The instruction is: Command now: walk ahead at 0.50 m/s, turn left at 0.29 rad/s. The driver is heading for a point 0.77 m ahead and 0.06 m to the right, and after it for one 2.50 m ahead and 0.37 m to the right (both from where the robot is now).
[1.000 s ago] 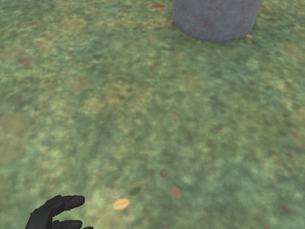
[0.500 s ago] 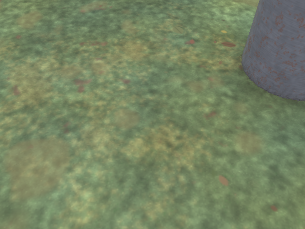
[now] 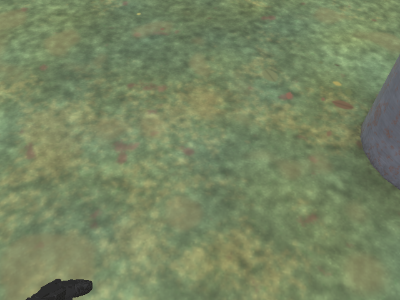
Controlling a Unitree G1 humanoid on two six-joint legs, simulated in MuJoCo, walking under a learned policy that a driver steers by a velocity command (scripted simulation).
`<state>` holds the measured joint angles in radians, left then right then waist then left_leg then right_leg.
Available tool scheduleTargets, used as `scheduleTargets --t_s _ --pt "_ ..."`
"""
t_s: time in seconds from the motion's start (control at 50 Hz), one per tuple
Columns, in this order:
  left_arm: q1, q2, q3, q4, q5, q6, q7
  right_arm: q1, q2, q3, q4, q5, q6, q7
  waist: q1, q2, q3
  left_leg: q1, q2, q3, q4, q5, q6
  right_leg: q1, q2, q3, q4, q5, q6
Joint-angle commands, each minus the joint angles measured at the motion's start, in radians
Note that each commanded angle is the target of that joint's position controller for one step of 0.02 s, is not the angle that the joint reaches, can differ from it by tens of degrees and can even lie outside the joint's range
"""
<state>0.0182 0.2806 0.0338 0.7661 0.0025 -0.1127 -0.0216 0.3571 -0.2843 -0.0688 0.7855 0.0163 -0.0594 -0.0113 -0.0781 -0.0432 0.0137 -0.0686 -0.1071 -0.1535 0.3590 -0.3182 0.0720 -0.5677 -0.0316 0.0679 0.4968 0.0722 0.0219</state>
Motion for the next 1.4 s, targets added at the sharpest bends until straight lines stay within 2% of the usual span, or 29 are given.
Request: scheduleTargets --t_s 0.02,0.06,0.08,0.1,0.12,0.16,0.24,0.4,0.5,0.54,0.58,0.6,0.62,0.64,0.66,0.68,0.72,0.9,1.04,1.08,1.12,1.14,1.16,1.18,1.2,1.24,1.26,1.32,1.4 --pt "-0.047 0.119 0.032 -0.078 -0.002 -0.028 -0.007 0.032 -0.146 -0.036 -0.030 -0.004 0.002 -0.007 0.028 0.162 -0.001 0.021 0.295 -0.190 -0.005 0.367 0.119 0.079 0.009 -0.023 -0.029 -0.100 -0.045" --pt "0.145 0.171 0.059 -0.032 0.009 -0.035 0.001 0.010 -0.113 -0.021 -0.044 -0.010 0.008 -0.004 0.123 0.145 -0.127 -0.008 0.216 -0.134 0.220 0.565 0.078 0.366 -0.011 -0.022 -0.047 -0.086 -0.114" --pt "0.306 0.233 0.075 -0.015 0.016 -0.035 0.003 0.039 -0.075 -0.003 -0.063 -0.025 0.004 -0.005 0.168 0.027 -0.277 -0.198 0.129 -0.061 0.506 0.367 0.032 0.667 -0.179 0.178 -0.002 -0.065 -0.199" --pt "0.398 0.274 0.093 0.034 0.004 -0.018 -0.005 0.172 -0.017 0.014 -0.060 0.002 -0.011 -0.001 0.128 -0.287 -0.360 -0.547 -0.002 0.018 0.810 -0.212 -0.037 0.935 -0.350 0.611 -0.124 -0.307 -0.336" --pt "0.395 0.180 0.069 0.029 -0.025 -0.015 -0.010 0.122 -0.107 0.001 -0.050 0.016 -0.018 -0.002 0.160 -0.172 -0.277 -0.677 0.049 -0.052 0.916 -0.252 -0.033 0.902 -0.346 0.681 -0.190 -0.524 -0.310" --pt "0.267 0.125 0.047 0.001 -0.009 -0.003 -0.006 -0.064 -0.138 -0.008 -0.091 0.006 -0.022 0.000 0.148 0.000 -0.069 -0.695 0.137 0.018 0.892 -0.082 -0.032 0.645 -0.274 0.429 -0.230 -0.403 -0.251" --pt "0.231 0.092 0.033 0.011 0.001 -0.004 -0.004 -0.063 -0.073 -0.003 -0.100 -0.007 -0.018 0.008 0.084 -0.052 -0.033 -0.582 0.209 0.069 0.727 0.016 -0.050 0.462 -0.184 0.232 -0.307 -0.132 -0.252" --pt "0.329 0.155 0.046 0.065 -0.023 0.015 0.014 -0.296 -0.023 0.022 -0.170 -0.007 -0.028 0.021 0.150 -0.024 0.014 -0.539 0.187 0.140 0.285 0.362 -0.082 0.447 -0.137 0.036 -0.351 0.003 -0.220" --pt "0.393 0.171 0.049 0.105 -0.028 0.041 0.019 -0.399 -0.044 0.017 -0.217 0.004 -0.038 0.046 0.162 -0.034 0.045 -0.537 0.161 0.140 0.171 0.309 -0.044 0.575 -0.208 0.062 -0.292 0.027 -0.200" --pt "0.377 0.190 0.055 0.107 -0.028 0.051 0.024 -0.348 -0.073 0.005 -0.210 0.001 -0.041 0.050 0.116 -0.048 0.014 -0.441 0.136 0.157 0.138 0.247 -0.014 0.610 -0.216 0.055 -0.214 0.179 -0.178" --pt "0.355 0.170 0.045 0.093 -0.020 0.057 0.028 -0.099 -0.149 -0.034 -0.140 -0.009 -0.039 0.037 -0.010 -0.021 -0.149 -0.060 0.130 0.165 0.118 0.282 0.045 0.511 -0.138 -0.017 0.084 0.340 -0.130" --pt "0.361 0.110 0.021 0.060 0.013 0.051 0.030 0.084 -0.229 -0.054 -0.112 -0.020 -0.031 0.025 -0.063 0.131 -0.309 0.241 0.347 -0.085 0.154 0.332 0.114 0.293 -0.064 -0.068 0.420 -0.007 -0.093" --pt "0.488 0.016 -0.005 0.057 -0.007 0.028 0.021 0.087 -0.265 -0.056 -0.097 -0.021 -0.027 0.035 0.015 0.384 -0.406 0.475 0.515 -0.533 0.016 0.110 0.262 -0.058 0.089 -0.020 0.694 -0.644 -0.051" --pt "0.414 0.134 0.021 0.065 -0.029 0.013 0.014 0.065 -0.165 -0.033 -0.106 -0.009 -0.026 0.036 -0.021 0.246 -0.315 0.412 0.480 -0.523 -0.037 -0.020 0.225 -0.169 0.027 0.058 0.784 -0.643 -0.059" --pt "0.323 0.164 0.032 0.041 -0.047 0.006 0.010 -0.002 -0.132 -0.021 -0.112 -0.008 -0.028 0.032 -0.014 0.185 -0.176 0.276 0.451 -0.361 -0.056 0.027 0.185 -0.205 -0.015 0.040 0.777 -0.544 -0.068" --pt "0.284 0.146 0.030 0.039 -0.042 0.008 0.014 -0.063 -0.116 -0.014 -0.117 -0.015 -0.029 0.034 0.017 0.101 -0.111 0.143 0.410 -0.255 -0.084 0.127 0.164 -0.162 -0.057 0.021 0.735 -0.459 -0.062" --pt "0.295 0.119 0.036 0.045 -0.029 0.030 0.015 -0.126 -0.079 -0.006 -0.112 -0.029 -0.041 0.038 0.072 0.121 -0.054 -0.015 0.358 -0.116 -0.153 0.232 0.145 -0.071 -0.102 0.031 0.662 -0.367 -0.047" --pt "0.163 0.057 0.034 0.000 -0.022 0.057 0.005 -0.109 -0.115 -0.022 -0.032 -0.032 -0.061 0.013 0.062 0.092 0.028 -0.050 0.316 0.203 -0.250 0.408 0.105 -0.114 -0.076 0.031 0.326 0.004 -0.015" --pt "-0.029 0.035 0.020 -0.115 -0.019 0.054 -0.037 -0.024 -0.153 -0.035 0.030 -0.011 -0.013 -0.004 0.002 0.077 0.090 0.165 0.378 0.297 -0.149 0.612 0.076 -0.174 -0.044 -0.084 0.124 -0.084 -0.065" --pt "0.020 0.062 0.036 -0.128 -0.011 0.053 -0.049 -0.052 -0.180 -0.041 0.017 -0.007 0.009 -0.021 0.043 0.126 0.029 0.183 0.369 0.329 0.000 0.989 0.043 -0.053 0.025 -0.157 0.115 -0.173 -0.092" --pt "0.250 0.138 0.079 -0.081 -0.013 0.051 -0.044 -0.086 -0.191 -0.042 -0.002 -0.001 0.025 -0.036 0.164 0.135 -0.105 0.107 0.321 0.352 0.312 1.091 -0.008 0.255 0.103 -0.174 0.036 -0.114 -0.140" --pt "0.366 0.214 0.107 -0.062 -0.008 0.056 -0.022 -0.079 -0.173 -0.032 -0.020 -0.009 0.014 -0.037 0.222 0.046 -0.186 -0.096 0.259 0.356 0.590 0.785 -0.070 0.526 0.021 -0.032 -0.012 0.161 -0.195" --pt "0.344 0.316 0.115 -0.076 0.000 0.068 0.002 0.038 -0.031 0.009 -0.050 -0.073 -0.010 -0.015 0.095 -0.236 -0.298 -0.499 0.081 0.307 0.960 -0.346 -0.139 0.890 -0.252 0.347 0.120 0.723 -0.356" --pt "0.370 0.280 0.104 -0.119 0.010 0.064 -0.003 0.049 -0.097 0.011 -0.048 -0.038 -0.036 0.005 0.154 -0.120 -0.542 -0.581 0.040 0.065 1.132 -0.414 -0.140 0.989 -0.368 0.622 0.020 0.589 -0.494" --pt "0.319 0.229 0.095 -0.133 0.006 0.065 -0.005 -0.079 -0.148 -0.005 -0.073 0.004 -0.042 0.009 0.185 -0.021 -0.439 -0.626 0.100 0.029 1.104 -0.311 -0.119 0.895 -0.304 0.483 -0.026 0.511 -0.439" --pt "0.198 0.155 0.075 -0.144 -0.025 0.072 0.003 -0.148 -0.137 -0.005 -0.086 -0.015 -0.027 -0.013 0.118 0.073 -0.187 -0.635 0.164 0.066 0.955 -0.173 -0.121 0.586 -0.210 0.323 -0.094 0.356 -0.352" --pt "0.166 0.148 0.073 -0.155 -0.015 0.078 0.008 -0.133 -0.147 -0.012 -0.091 -0.022 -0.010 -0.021 0.080 0.055 -0.148 -0.564 0.176 0.061 0.910 -0.139 -0.125 0.457 -0.187 0.293 -0.128 0.332 -0.342" --pt "0.133 0.156 0.074 -0.162 0.006 0.081 0.013 -0.071 -0.111 -0.007 -0.080 -0.027 0.021 -0.028 0.034 0.001 -0.140 -0.459 0.165 0.090 0.785 -0.090 -0.148 0.298 -0.147 0.206 -0.155 0.408 -0.330" --pt "0.144 0.158 0.070 -0.142 -0.002 0.095 0.033 -0.111 -0.086 0.003 -0.085 -0.029 0.035 -0.034 0.052 -0.033 -0.186 -0.428 0.162 0.095 0.611 0.055 -0.168 0.299 -0.115 0.151 -0.140 0.345 -0.287"
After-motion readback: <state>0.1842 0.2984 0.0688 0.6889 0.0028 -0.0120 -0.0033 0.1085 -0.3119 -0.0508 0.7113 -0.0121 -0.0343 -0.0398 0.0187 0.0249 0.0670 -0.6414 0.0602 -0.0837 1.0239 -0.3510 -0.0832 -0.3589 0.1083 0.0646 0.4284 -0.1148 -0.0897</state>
